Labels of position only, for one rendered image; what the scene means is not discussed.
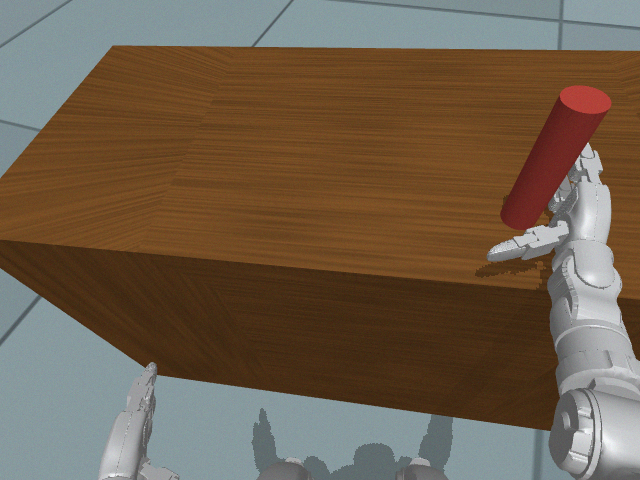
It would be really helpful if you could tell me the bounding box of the right robot hand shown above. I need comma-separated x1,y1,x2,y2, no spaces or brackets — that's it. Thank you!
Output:
487,142,611,261

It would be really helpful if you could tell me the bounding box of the can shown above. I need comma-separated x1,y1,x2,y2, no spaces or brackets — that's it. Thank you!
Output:
500,85,612,230

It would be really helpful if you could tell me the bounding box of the left robot hand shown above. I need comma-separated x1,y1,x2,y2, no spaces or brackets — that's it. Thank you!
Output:
98,362,179,480

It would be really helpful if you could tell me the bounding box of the right robot arm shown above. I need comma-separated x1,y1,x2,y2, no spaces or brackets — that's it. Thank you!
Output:
547,240,640,480

